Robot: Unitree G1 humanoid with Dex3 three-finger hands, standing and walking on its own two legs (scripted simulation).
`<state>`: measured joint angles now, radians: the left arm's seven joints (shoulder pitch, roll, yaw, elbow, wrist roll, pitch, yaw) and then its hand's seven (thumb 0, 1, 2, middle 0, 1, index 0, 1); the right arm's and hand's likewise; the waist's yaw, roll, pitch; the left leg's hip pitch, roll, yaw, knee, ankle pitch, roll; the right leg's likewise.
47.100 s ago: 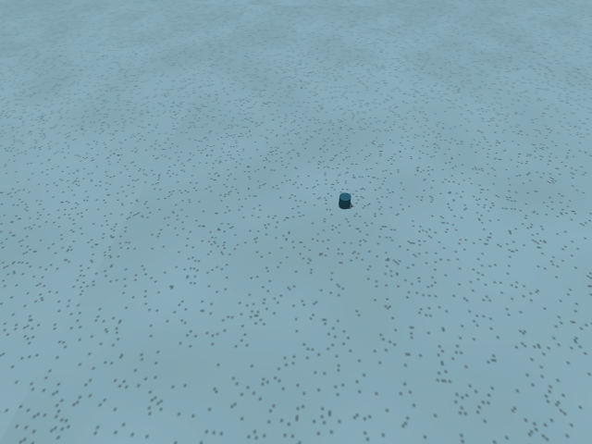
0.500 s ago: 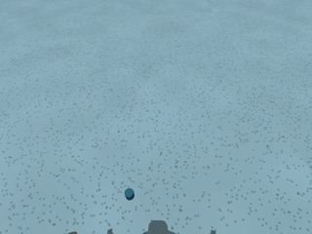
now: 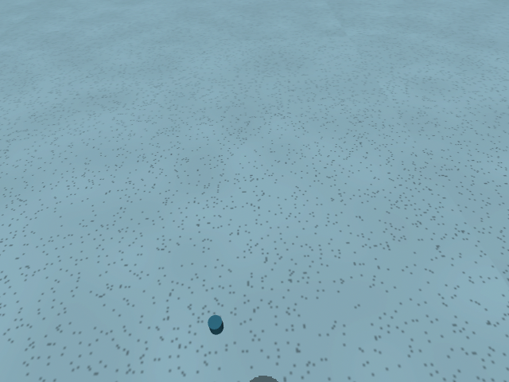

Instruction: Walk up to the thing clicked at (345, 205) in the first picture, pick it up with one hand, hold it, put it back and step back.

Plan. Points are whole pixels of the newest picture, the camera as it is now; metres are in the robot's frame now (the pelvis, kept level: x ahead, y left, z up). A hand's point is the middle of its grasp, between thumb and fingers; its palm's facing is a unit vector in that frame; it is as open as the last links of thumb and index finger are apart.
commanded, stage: stand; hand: left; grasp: from above
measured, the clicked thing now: (215, 324) +0.49 +0.22 -0.75
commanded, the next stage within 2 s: step back in 1.66 s
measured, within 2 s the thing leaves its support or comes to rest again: neither
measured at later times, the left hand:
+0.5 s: hand out of the picture +0.06 +0.23 -0.16, palm faces +0.02 -0.94 -0.33, open 7.4 cm
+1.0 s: hand out of the picture +0.11 +0.22 -0.15, palm faces +0.02 -0.94 -0.34, open 7.4 cm
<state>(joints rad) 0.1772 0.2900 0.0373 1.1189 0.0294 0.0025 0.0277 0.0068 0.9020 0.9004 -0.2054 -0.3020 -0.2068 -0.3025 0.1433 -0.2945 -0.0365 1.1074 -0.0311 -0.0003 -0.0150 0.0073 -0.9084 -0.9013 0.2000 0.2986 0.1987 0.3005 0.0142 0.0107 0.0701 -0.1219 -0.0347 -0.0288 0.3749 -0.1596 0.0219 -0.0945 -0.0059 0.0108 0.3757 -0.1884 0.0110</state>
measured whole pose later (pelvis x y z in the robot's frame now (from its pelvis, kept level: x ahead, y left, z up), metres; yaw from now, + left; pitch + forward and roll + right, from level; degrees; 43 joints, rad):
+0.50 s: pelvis +0.01 -0.02 +0.00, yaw +0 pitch -4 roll +0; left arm 0.15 0.30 0.03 1.16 0.02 -0.01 0.01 0.01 0.90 0.90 -0.21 -0.30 -0.21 -0.30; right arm 0.14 -0.32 -0.02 1.15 -0.02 0.00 -0.01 0.01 -0.91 -0.90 0.20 0.30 0.20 0.30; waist 0.00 0.02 0.07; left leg -0.12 -0.01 -0.04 0.35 -0.15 0.00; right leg -0.10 0.02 0.00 0.35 -0.18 -0.01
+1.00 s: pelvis +0.02 -0.02 +0.00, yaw +0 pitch -4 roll +0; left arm 0.09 0.31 0.04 1.15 0.01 -0.01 0.01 0.01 0.90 0.90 -0.21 -0.30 -0.21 -0.30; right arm 0.10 -0.33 -0.01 1.14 -0.02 -0.01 -0.01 0.01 -0.91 -0.90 0.20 0.30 0.20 0.30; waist 0.00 0.01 0.06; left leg -0.09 0.00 -0.04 0.32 -0.16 -0.01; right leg -0.07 0.03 0.01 0.31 -0.18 -0.02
